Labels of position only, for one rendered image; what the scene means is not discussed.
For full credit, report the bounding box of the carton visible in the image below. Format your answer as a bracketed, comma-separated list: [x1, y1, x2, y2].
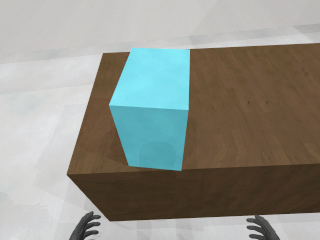
[109, 48, 190, 171]

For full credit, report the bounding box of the pedestal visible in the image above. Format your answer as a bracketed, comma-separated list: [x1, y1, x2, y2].
[66, 43, 320, 222]

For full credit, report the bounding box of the right robot hand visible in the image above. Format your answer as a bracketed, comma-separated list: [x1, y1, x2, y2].
[246, 214, 280, 240]

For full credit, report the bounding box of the left robot hand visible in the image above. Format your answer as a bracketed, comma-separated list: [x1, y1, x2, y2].
[69, 211, 101, 240]

